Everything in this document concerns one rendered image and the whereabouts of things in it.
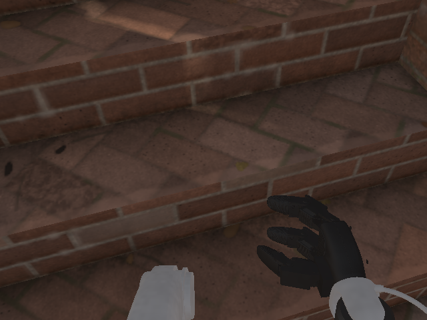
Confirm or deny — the robot right forearm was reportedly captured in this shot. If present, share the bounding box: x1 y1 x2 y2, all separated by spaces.
329 277 395 320

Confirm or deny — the robot right hand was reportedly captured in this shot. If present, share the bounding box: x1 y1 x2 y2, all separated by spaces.
257 195 368 298

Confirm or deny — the left robot thigh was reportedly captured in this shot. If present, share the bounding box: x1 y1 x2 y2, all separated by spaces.
127 265 195 320

